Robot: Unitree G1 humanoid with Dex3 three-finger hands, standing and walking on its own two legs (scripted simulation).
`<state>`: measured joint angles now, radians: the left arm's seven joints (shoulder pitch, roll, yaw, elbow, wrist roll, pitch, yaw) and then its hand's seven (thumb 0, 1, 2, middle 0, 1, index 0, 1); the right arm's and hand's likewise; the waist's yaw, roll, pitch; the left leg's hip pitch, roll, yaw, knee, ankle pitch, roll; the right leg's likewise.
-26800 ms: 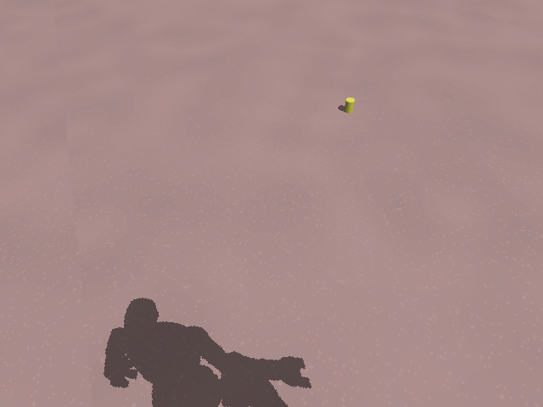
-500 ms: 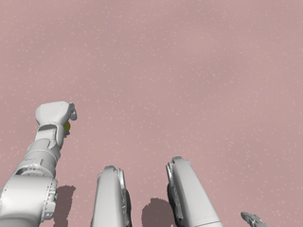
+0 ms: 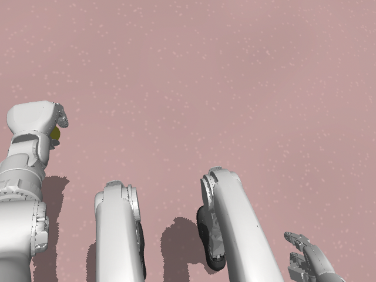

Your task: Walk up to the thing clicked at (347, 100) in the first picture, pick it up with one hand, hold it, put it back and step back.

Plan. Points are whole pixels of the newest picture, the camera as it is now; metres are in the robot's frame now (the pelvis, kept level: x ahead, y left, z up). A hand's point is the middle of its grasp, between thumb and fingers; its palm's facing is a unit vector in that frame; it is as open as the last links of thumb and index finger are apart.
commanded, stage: crouch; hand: left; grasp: from above
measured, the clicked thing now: (42, 130) +0.45 +0.30 -0.19
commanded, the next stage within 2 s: lower in 0.62 s
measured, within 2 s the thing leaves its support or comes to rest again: rests again in 2.00 s
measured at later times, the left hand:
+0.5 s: hand (56, 136) +0.44 +0.28 -0.23, palm faces -0.45 -0.05 -0.89, open 6.4 cm
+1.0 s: hand (62, 140) +0.45 +0.29 -0.28, palm faces -0.49 -0.06 -0.87, open 6.5 cm
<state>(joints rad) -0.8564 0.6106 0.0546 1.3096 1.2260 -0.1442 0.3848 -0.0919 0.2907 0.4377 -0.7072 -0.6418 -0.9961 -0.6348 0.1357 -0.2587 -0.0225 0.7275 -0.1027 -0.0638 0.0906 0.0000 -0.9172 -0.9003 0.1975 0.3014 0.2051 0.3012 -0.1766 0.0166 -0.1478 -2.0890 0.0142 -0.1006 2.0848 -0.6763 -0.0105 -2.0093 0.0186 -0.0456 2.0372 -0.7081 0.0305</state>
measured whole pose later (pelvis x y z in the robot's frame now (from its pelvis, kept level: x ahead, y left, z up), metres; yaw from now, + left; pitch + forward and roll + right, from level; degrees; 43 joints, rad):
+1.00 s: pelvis -0.01 +0.00 -0.10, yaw -4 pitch +34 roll -8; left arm -0.98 0.79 0.11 1.51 1.28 -0.24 0.42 -0.07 0.27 0.45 -0.73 -0.61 -1.00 -0.59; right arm 0.12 -0.28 0.09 0.75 -0.15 -0.06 0.14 0.00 -0.92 -0.90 0.20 0.30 0.20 0.30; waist -0.24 -0.03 -0.02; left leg -2.32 0.01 -0.16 2.40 -0.68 -0.02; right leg -2.23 0.05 -0.08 2.32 -0.70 0.04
